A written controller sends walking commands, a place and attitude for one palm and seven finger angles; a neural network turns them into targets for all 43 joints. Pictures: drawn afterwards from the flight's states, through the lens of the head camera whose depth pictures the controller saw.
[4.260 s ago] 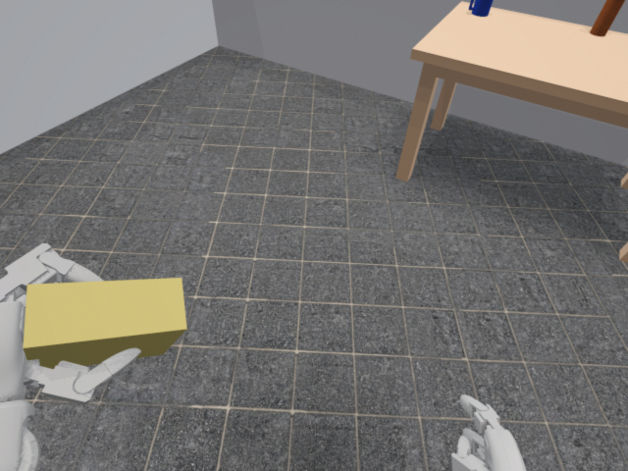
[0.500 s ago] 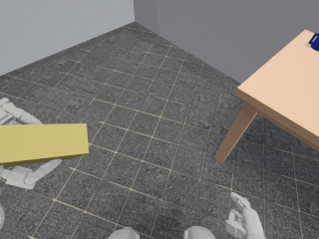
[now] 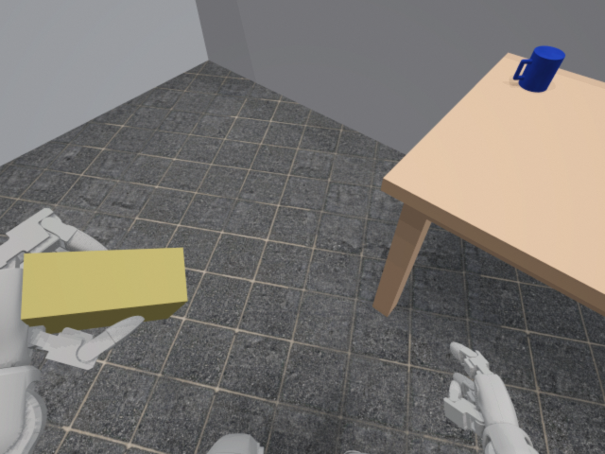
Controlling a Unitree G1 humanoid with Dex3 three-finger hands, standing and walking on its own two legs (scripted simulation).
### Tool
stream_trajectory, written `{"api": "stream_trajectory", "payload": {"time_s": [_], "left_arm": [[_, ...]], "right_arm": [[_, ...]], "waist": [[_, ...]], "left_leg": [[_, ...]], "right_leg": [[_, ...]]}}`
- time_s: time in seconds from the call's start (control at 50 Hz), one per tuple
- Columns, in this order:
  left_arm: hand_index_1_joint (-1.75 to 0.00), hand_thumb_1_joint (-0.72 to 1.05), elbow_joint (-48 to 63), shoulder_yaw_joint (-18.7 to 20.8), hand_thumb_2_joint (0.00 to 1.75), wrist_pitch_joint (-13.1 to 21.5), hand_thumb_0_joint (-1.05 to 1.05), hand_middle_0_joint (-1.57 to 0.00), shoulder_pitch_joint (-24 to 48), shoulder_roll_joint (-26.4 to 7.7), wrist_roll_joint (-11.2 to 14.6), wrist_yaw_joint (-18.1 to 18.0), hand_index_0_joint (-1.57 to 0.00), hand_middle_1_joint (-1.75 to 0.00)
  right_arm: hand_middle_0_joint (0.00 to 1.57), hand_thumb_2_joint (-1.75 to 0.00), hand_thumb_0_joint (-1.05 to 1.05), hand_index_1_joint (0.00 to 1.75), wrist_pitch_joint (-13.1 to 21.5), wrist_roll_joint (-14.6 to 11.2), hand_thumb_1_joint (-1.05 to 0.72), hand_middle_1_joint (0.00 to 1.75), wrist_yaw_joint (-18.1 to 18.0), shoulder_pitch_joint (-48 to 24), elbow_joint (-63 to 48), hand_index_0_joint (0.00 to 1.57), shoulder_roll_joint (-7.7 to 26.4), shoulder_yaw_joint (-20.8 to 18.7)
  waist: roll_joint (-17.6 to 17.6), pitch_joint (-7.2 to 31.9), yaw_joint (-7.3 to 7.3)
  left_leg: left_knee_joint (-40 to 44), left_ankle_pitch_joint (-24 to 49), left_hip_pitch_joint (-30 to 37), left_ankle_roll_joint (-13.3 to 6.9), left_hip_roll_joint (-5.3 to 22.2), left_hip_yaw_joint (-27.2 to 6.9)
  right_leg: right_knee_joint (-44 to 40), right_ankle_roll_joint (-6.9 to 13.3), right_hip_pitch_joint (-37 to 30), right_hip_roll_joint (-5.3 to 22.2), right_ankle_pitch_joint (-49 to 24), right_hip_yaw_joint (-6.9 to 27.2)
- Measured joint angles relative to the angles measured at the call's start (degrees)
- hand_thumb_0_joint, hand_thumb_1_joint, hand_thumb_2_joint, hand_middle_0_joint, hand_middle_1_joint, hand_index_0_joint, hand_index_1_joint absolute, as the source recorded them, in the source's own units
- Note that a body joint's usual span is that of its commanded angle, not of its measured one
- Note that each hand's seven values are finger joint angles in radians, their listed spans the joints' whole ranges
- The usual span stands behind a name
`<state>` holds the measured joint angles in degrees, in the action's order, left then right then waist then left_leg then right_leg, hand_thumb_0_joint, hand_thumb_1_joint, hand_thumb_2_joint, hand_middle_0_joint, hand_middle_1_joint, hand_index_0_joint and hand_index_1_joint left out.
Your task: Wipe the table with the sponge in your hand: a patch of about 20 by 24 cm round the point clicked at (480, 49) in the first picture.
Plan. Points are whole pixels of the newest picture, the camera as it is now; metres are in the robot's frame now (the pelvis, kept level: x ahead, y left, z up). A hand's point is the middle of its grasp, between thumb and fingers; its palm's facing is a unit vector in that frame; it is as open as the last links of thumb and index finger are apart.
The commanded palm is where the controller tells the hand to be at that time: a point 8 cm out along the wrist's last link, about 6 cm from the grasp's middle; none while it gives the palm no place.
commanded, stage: turn to face it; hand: left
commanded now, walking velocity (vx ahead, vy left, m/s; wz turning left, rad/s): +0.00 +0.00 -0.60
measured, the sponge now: (132, 290) +0.24 +0.18 +0.16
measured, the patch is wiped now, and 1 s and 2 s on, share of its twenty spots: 0.00 0.00 0.00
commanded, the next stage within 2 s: take the last steps up to it in 1.80 s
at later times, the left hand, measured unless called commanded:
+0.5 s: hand (154, 288) +0.24 +0.15 +0.17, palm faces +0.14 -0.88 -0.46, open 9.6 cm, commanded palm +0.20 +0.21 +0.18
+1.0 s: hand (210, 320) +0.21 +0.10 +0.17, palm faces -0.10 -0.90 -0.43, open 9.6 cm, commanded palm +0.18 +0.14 +0.18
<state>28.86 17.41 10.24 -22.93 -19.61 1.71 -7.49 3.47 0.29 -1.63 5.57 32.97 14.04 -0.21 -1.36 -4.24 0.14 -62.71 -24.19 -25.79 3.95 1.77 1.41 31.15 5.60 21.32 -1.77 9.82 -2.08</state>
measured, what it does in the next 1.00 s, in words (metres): walks backwards, turning right: left foot, then right foot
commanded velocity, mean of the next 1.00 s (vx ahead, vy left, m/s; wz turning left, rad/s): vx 0.00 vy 0.00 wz -0.60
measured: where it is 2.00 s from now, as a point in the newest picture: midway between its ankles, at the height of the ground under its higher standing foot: outside the picture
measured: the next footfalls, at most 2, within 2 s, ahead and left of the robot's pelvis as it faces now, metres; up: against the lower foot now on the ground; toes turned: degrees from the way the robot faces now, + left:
left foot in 0.24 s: +0.01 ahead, +0.15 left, +0.00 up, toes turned -5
right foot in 0.52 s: -0.01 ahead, -0.13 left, +0.00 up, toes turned -24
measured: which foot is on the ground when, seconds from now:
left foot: up 0.00-0.22, down 0.24-0.54, up 0.56-0.90, down 0.92-1.00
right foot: down 0.00-0.26, up 0.28-0.50, down 0.52-0.94, up 0.96-1.00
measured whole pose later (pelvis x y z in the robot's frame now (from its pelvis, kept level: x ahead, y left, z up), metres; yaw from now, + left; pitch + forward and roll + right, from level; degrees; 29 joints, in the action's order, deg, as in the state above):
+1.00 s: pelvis -0.11 +0.00 +0.00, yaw -35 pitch +0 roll +2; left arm 30.8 22.8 10.5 -26.3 -22.9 1.5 -8.1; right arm -1.9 -0.3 -1.6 9.7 30.3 13.5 -1.3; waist -4.3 -3.4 -2.6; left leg -31.2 -17.3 -13.2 0.9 1.9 5.9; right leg 46.6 0.1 30.2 -5.4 19.5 4.1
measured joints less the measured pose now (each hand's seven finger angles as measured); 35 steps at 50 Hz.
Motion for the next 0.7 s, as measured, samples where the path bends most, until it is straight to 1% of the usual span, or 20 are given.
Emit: {"api": "stream_trajectory", "payload": {"time_s": [0.02,0.06,0.1,0.14,0.22,0.26,0.28,0.32,0.36,0.38,0.44,0.5,0.52,0.54,0.56,0.58,0.6,0.64,0.66,0.7], "left_arm": [[-1.34,-0.45,2.1,0.9,1.0,0.9,-0.01,-0.81,-1.9,-1.4,0.3,0.2,-0.81,-1.34],[-1.34,-0.45,5.2,3.2,1.0,2.5,-0.01,-0.81,-5.3,-4.1,0.7,0.2,-0.81,-1.34],[-1.34,-0.45,6.8,5.6,1.0,3.5,-0.01,-0.81,-7.6,-6.3,1.0,0.1,-0.81,-1.34],[-1.34,-0.45,6.9,7.3,1.0,3.8,-0.01,-0.81,-8.5,-7.4,1.1,-0.1,-0.81,-1.34],[-1.34,-0.45,4.9,8.1,1.0,2.7,-0.01,-0.81,-7.8,-6.3,1.0,-0.5,-0.81,-1.34],[-1.34,-0.45,3.5,7.4,1.0,1.9,-0.01,-0.81,-6.5,-5.3,0.9,-0.4,-0.81,-1.34],[-1.34,-0.45,2.7,7.0,1.0,1.5,-0.01,-0.81,-5.9,-4.6,0.6,-0.3,-0.81,-1.34],[-1.34,-0.45,1.1,6.0,1.0,0.8,-0.01,-0.81,-5.5,-3.2,-0.4,-0.2,-0.81,-1.34],[-1.34,-0.45,0.1,4.7,1.0,-0.3,-0.01,-0.81,-5.4,-1.7,-1.0,0.0,-0.81,-1.34],[-1.34,-0.45,0.1,4.0,1.0,-0.7,-0.01,-0.81,-5.1,-1.0,-1.2,0.0,-0.81,-1.34],[-1.34,-0.45,0.2,2.1,1.0,-1.1,-0.01,-0.81,-3.6,0.2,-1.3,-0.2,-0.81,-1.34],[-1.34,-0.45,-0.2,1.9,1.0,-0.8,-0.01,-0.81,-0.8,-1.5,-1.4,-0.1,-0.81,-1.34],[-1.34,-0.45,-0.6,2.1,1.0,-0.6,-0.01,-0.81,0.6,-2.1,-1.5,0.1,-0.81,-1.34],[-1.34,-0.45,-1.2,2.0,1.0,-0.4,-0.01,-0.81,2.2,-2.4,-1.5,0.2,-0.81,-1.34],[-1.34,-0.45,-1.5,2.0,1.0,-0.1,-0.01,-0.81,3.3,-2.7,-1.6,0.3,-0.81,-1.34],[-1.34,-0.45,-1.5,2.2,1.0,0.0,-0.01,-0.81,3.7,-2.8,-1.3,0.3,-0.81,-1.34],[-1.34,-0.45,-1.1,2.6,1.0,0.0,-0.01,-0.81,3.2,-2.8,-0.8,0.3,-0.81,-1.34],[-1.34,-0.45,0.6,4.0,1.0,0.4,-0.01,-0.81,-0.3,-3.0,0.2,0.4,-0.81,-1.34],[-1.34,-0.45,1.6,4.6,1.0,0.6,-0.01,-0.81,-2.6,-3.1,0.6,0.5,-0.81,-1.34],[-1.34,-0.45,3.3,5.3,1.0,0.9,-0.01,-0.81,-6.7,-3.6,1.0,0.6,-0.81,-1.34]], "right_arm": [[0.2,-0.89,0.01,0.3,-0.3,0.1,-0.91,0.3,0.2,0.5,-0.6,0.2,0.4,-0.5],[0.2,-0.89,0.01,0.3,-1.1,0.0,-0.91,0.3,0.4,1.8,-1.2,0.2,1.2,-1.6],[0.19,-0.89,0.01,0.3,-1.9,-0.3,-0.91,0.3,0.6,3.3,-1.4,0.2,2.0,-2.6],[0.19,-0.89,0.01,0.3,-2.8,-0.6,-0.91,0.3,0.6,4.6,-1.2,0.2,2.6,-3.0],[0.19,-0.9,0.01,0.3,-4.4,-1.2,-0.91,0.3,0.7,6.3,-0.9,0.2,2.7,-2.6],[0.19,-0.9,0.01,0.3,-4.8,-1.1,-0.91,0.3,0.5,6.7,-0.9,0.2,1.7,-2.1],[0.19,-0.9,0.01,0.3,-4.9,-1.1,-0.91,0.3,0.4,6.9,-0.9,0.2,0.9,-1.7],[0.19,-0.9,0.01,0.3,-4.5,-0.9,-0.91,0.3,0.3,7.6,-0.9,0.2,-0.9,-1.0],[0.19,-0.89,0.01,0.3,-4.0,-0.8,-0.91,0.3,0.5,8.3,-0.8,0.2,-2.7,-0.3],[0.19,-0.89,0.01,0.3,-3.7,-0.8,-0.91,0.3,0.6,8.6,-0.7,0.2,-3.4,0.2],[0.2,-0.89,0.01,0.3,-2.3,-0.9,-0.91,0.3,1.5,8.7,-0.7,0.2,-5.2,1.7],[0.2,-0.89,0.01,0.3,-1.1,-0.7,-0.9,0.3,2.2,8.0,-1.3,0.21,-6.5,3.1],[0.2,-0.89,0.01,0.3,-0.9,-0.7,-0.9,0.3,2.4,7.4,-1.4,0.21,-6.6,3.3],[0.2,-0.89,0.01,0.3,-0.8,-0.8,-0.9,0.3,2.5,6.6,-1.3,0.21,-6.3,3.2],[0.2,-0.89,0.01,0.3,-1.1,-0.8,-0.9,0.3,2.6,5.5,-1.1,0.21,-5.9,3.1],[0.2,-0.89,0.01,0.3,-1.6,-0.8,-0.9,0.3,2.7,4.4,-0.6,0.21,-5.5,2.9],[0.2,-0.89,0.01,0.3,-2.3,-0.9,-0.9,0.3,2.7,3.3,-0.3,0.21,-5.0,2.6],[0.2,-0.89,0.01,0.3,-3.7,-0.7,-0.9,0.3,2.5,1.6,-0.6,0.21,-3.9,2.0],[0.2,-0.89,0.01,0.3,-4.4,-0.6,-0.9,0.3,2.4,1.1,-0.9,0.21,-3.3,1.6],[0.2,-0.89,0.01,0.3,-5.4,-0.5,-0.91,0.3,2.2,0.8,-1.6,0.21,-2.0,0.8]], "waist": [[-0.3,0.2,0.62],[-0.7,0.8,1.24],[-0.9,1.4,1.24],[-1.0,2.0,0.84],[-0.8,2.6,0.15],[-1.4,2.2,-0.22],[-1.8,1.9,-0.75],[-1.5,2.1,-1.61],[-0.2,2.4,-2.22],[0.5,2.4,-2.69],[2.7,1.8,-3.59],[4.0,0.4,-3.44],[4.9,-0.5,-3.12],[6.2,-1.8,-2.3],[6.5,-2.7,-1.53],[6.1,-3.5,-1.01],[5.4,-4.1,-0.73],[3.9,-4.6,-0.18],[3.3,-4.6,0.17],[2.4,-4.3,0.79]], "left_leg": [[2.1,0.1,0.5,0.1,0.0,-0.1],[6.9,-0.3,1.7,0.2,-0.2,-0.2],[12.2,-1.3,3.3,0.1,-0.4,0.0],[17.1,-2.4,5.0,-0.2,-0.7,0.2],[30.0,0.7,10.3,-1.3,-0.6,1.1],[33.3,6.8,11.8,-2.3,-0.5,2.5],[32.7,7.3,12.2,-2.6,-0.5,3.4],[31.4,5.7,13.0,-2.6,0.6,5.1],[30.6,4.4,13.9,-2.3,2.3,6.1],[30.3,4.1,14.3,-2.0,3.2,6.6],[29.1,3.3,15.2,-0.8,6.2,8.3],[25.6,1.9,14.2,0.8,9.1,9.4],[23.4,1.0,13.2,1.5,10.5,9.2],[20.6,1.1,11.8,1.1,12.0,8.0],[15.9,-1.2,9.4,0.9,11.5,6.0],[10.3,-4.2,6.8,0.9,9.7,3.8],[5.1,-5.8,4.5,0.9,7.8,2.3],[-2.1,-5.2,0.8,1.0,4.8,0.8],[-3.3,-4.4,-0.3,1.1,3.8,0.4],[-1.5,-2.7,-1.2,1.3,2.7,0.1]], "right_leg": [[-1.0,0.1,0.3,-0.6,-0.8,0.6],[-2.6,0.3,1.1,-1.7,-2.2,1.9],[-3.7,0.3,1.8,-2.6,-3.4,3.1],[-4.6,0.2,2.5,-3.3,-4.4,4.3],[-4.4,-0.6,3.8,-4.6,-5.7,6.2],[-1.6,-1.6,4.9,-4.8,-4.2,7.1],[1.9,-2.9,5.9,-4.7,0.7,7.3],[13.9,-5.4,8.7,-4.0,9.1,5.1],[22.3,-6.9,9.3,-2.4,12.1,2.5],[23.3,-7.5,8.5,-1.2,12.9,1.3],[17.7,-8.5,3.8,1.6,13.4,-1.2],[8.4,-8.8,-2.0,2.8,10.3,-2.8],[6.2,-7.5,-3.1,2.1,8.0,-3.4],[6.1,-5.5,-3.2,0.8,7.2,-4.4],[6.8,-3.8,-2.5,0.3,7.0,-4.6],[7.3,-2.7,-1.7,0.4,6.9,-4.2],[7.1,-2.0,-1.0,0.3,6.5,-3.3],[5.4,-1.6,0.2,-0.1,4.5,-0.9],[4.3,-1.5,0.5,-0.5,3.4,0.2],[2.0,-1.3,0.8,-1.2,1.4,1.7]]}}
